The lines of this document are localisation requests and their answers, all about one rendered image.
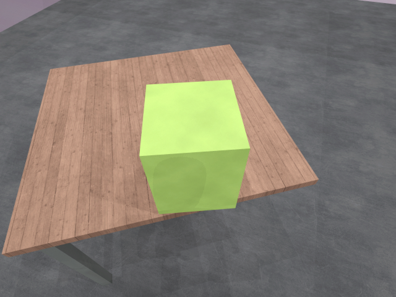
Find carton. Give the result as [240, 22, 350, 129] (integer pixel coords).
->
[139, 80, 250, 214]

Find table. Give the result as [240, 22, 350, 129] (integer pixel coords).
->
[2, 45, 319, 286]

